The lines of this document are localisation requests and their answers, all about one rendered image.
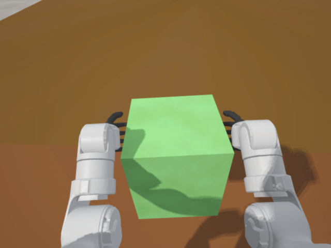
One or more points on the right robot forearm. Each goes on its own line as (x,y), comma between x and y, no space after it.
(263,162)

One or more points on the left robot forearm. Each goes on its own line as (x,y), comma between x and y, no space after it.
(95,165)

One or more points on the robot left upper arm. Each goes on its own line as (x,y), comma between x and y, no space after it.
(96,226)

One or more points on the robot right upper arm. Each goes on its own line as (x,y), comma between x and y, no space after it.
(277,225)

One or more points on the carton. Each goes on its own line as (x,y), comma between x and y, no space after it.
(176,156)

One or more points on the robot right hand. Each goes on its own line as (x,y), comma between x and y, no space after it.
(236,119)

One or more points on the robot left hand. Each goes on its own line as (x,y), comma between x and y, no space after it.
(111,119)

